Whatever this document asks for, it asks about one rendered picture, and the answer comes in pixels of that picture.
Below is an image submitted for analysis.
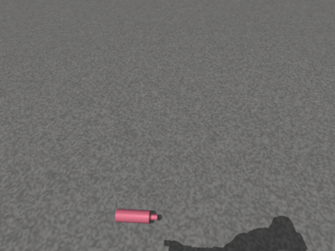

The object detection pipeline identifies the bottle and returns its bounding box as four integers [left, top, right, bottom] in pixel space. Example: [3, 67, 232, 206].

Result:
[115, 209, 158, 224]

